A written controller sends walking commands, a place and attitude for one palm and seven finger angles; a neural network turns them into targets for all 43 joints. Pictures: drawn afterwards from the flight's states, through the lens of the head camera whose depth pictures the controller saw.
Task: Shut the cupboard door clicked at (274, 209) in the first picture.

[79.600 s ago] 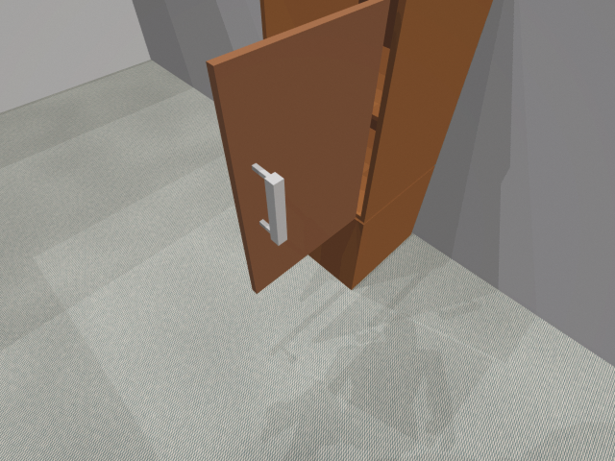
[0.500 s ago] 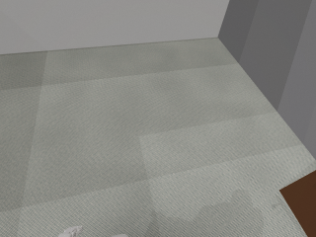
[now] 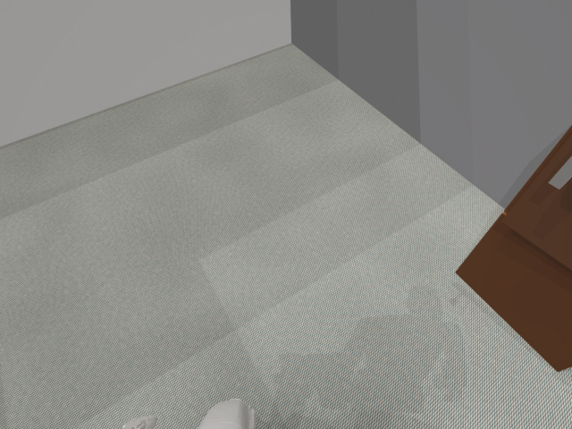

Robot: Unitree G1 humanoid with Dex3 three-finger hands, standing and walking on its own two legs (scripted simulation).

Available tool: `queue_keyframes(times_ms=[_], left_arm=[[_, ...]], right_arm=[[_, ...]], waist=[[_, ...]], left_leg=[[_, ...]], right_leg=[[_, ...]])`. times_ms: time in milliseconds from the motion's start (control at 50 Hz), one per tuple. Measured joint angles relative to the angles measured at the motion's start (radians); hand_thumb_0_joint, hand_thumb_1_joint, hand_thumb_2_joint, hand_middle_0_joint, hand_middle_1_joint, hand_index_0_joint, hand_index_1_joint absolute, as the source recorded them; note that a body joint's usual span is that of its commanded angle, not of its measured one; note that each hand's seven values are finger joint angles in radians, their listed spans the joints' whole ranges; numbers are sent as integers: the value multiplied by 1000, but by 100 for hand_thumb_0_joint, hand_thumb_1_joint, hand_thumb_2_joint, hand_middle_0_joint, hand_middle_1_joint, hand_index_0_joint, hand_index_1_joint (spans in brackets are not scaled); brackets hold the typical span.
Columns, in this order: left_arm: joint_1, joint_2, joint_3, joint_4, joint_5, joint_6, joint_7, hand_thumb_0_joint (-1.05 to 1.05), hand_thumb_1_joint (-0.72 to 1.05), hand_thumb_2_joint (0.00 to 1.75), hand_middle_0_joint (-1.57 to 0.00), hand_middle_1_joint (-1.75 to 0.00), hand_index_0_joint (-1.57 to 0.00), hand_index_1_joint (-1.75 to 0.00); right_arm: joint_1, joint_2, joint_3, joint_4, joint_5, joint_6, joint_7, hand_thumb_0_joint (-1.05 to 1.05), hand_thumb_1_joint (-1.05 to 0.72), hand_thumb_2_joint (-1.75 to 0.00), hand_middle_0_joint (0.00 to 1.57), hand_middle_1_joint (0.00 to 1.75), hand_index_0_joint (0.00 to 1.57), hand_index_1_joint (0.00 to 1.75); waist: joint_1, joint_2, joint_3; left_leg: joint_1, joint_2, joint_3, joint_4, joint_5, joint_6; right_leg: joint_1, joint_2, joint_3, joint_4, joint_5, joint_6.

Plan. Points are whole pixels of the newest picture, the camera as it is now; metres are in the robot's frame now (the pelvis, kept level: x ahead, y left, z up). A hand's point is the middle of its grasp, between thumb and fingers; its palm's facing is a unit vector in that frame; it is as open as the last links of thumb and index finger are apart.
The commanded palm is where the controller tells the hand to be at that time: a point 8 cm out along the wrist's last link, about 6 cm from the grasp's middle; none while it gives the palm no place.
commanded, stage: turn to face it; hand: left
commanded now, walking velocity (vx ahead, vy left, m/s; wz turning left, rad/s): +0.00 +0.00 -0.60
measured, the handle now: out of the picture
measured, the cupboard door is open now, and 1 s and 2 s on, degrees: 6 6 6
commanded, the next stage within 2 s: take the last steps up to it in 1.34 s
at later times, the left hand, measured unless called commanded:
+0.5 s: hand (183, 396) +0.18 +0.19 -0.15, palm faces -0.27 -0.93 -0.23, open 7.4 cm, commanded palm none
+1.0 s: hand (228, 368) +0.23 +0.13 -0.18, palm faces -0.51 -0.83 -0.21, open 7.4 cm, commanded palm none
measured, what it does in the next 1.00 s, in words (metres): steps on the spot, turning right: left foot, then right foot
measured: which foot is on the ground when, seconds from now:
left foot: up 0.00-0.20, down 0.22-0.58, up 0.60-0.92, down 0.94-1.00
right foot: down 0.00-0.22, up 0.24-0.56, down 0.58-0.94, up 0.96-1.00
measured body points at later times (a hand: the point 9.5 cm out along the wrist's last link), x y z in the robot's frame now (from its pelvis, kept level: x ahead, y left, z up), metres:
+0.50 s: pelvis +0.02 +0.01 +0.01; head +0.08 +0.00 +0.45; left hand +0.20 +0.24 -0.14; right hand +0.01 -0.25 -0.13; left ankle +0.04 +0.14 -0.73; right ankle -0.04 -0.11 -0.69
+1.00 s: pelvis +0.05 -0.01 -0.01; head +0.10 -0.01 +0.44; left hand +0.26 +0.17 -0.16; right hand -0.01 -0.28 -0.13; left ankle +0.13 +0.09 -0.73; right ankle -0.04 -0.10 -0.70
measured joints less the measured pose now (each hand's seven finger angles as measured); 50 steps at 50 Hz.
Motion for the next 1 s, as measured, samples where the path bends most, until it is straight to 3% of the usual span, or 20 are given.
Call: queue_keyframes(times_ms=[120,200,220,280,320,360,480,540,580,640,680,720,820,880,920,960,1000], left_arm=[[16,9,-1,12,5,5,-1,1,90,90,-20,-30,-20,-30],[20,25,9,16,1,16,-1,1,90,90,-20,-30,-21,-30],[22,29,11,14,-3,20,-2,1,90,90,-20,-30,-21,-30],[0,55,24,19,-2,35,-9,1,90,90,-20,-30,-20,-30],[-10,66,32,19,0,38,-18,1,90,90,-20,-30,-20,-30],[-16,72,36,13,-1,40,-26,1,90,90,-20,-30,-20,-30],[-34,71,34,-1,-2,43,-33,1,91,90,-20,-30,-20,-30],[-44,65,26,-7,-2,34,-35,1,91,90,-20,-30,-20,-30],[-40,69,18,-19,1,14,-34,1,90,90,-20,-30,-20,-30],[-49,37,5,-11,-2,-11,-14,0,90,90,-20,-30,-20,-30],[-41,23,0,-10,-4,-13,-3,0,90,90,-20,-30,-20,-30],[-30,17,-5,-5,-3,-8,2,0,90,90,-20,-30,-20,-30],[-7,16,-8,8,3,3,-1,0,90,90,-20,-30,-20,-30],[1,22,-3,13,5,7,-2,1,90,90,-20,-30,-21,-30],[8,29,2,19,1,12,-2,1,90,90,-20,-30,-21,-30],[10,40,9,20,-7,22,-3,1,90,90,-20,-30,-21,-30],[4,56,18,23,-4,32,-7,1,90,90,-20,-30,-20,-30]], right_arm=[[-29,21,9,-34,4,-15,4,1,-90,-90,20,30,20,30],[-33,37,23,-54,9,-36,-2,1,-90,-90,20,30,20,30],[-28,36,27,-60,7,-46,-2,1,-90,-90,20,30,20,30],[-24,59,44,-66,-8,-56,-5,0,-90,-90,20,30,20,30],[-12,69,53,-70,-13,-56,-7,0,-90,-90,20,30,21,30],[-1,74,56,-68,-15,-54,-8,0,-90,-90,20,30,21,30],[25,69,45,-46,-14,-51,1,0,-90,-89,20,30,21,30],[39,52,32,-33,-12,-44,7,0,-90,-89,20,30,21,30],[58,39,23,-28,-5,-37,12,1,-90,-89,20,30,21,30],[33,0,10,-4,2,-4,0,1,-90,-90,20,30,21,30],[13,-10,8,1,3,2,-6,1,-90,-90,20,30,21,30],[-1,-11,8,-6,3,-1,-4,1,-90,-90,20,30,20,30],[-23,7,14,-36,4,-11,4,1,-90,-90,20,30,20,30],[-32,21,20,-49,8,-21,4,1,-90,-90,20,30,20,30],[-31,29,27,-58,10,-34,2,1,-90,-90,20,30,20,30],[-23,35,34,-64,2,-51,0,1,-90,-90,20,30,20,30],[-18,52,47,-67,-8,-54,0,0,-90,-90,20,30,20,30]], waist=[[10,-47,-10],[19,-76,-22],[18,-74,-30],[23,-104,-15],[23,-102,-8],[25,-92,-3],[11,-47,3],[-2,-22,3],[-4,-25,-11],[-8,15,6],[-8,12,13],[-8,-1,12],[-1,-37,-5],[10,-59,-13],[14,-70,-21],[14,-77,-31],[19,-95,-25]], left_leg=[[30,-38,-20,-160,30,-7],[143,-60,-20,-429,117,5],[168,-53,-22,-495,158,25],[171,-48,18,-469,144,82],[195,-32,38,-497,146,88],[221,-14,58,-532,160,85],[260,46,123,-554,155,61],[256,78,153,-502,119,39],[227,89,167,-415,75,23],[118,54,44,-140,-96,11],[56,19,5,-12,-83,2],[18,1,-6,20,-37,-7],[13,-25,-18,-112,26,-14],[64,-44,-21,-264,44,-9],[130,-56,-19,-418,122,-2],[155,-47,-7,-486,209,50],[161,-36,23,-464,170,77]], right_leg=[[5,20,62,-45,29,2],[-24,37,107,6,4,20],[-44,48,114,39,-12,25],[-140,43,92,311,-191,39],[-192,31,54,478,-197,54],[-215,11,21,547,-179,68],[-156,-34,-34,365,-157,75],[-80,-32,-56,183,-95,59],[-14,-35,-54,35,-11,31],[-30,-10,-38,78,-56,2],[-17,-6,-15,50,-35,1],[-1,-3,7,12,-9,0],[14,8,58,-35,16,1],[6,19,93,-22,9,10],[-9,29,117,12,-9,21],[-50,43,125,103,-85,29],[-118,42,100,300,-199,36]])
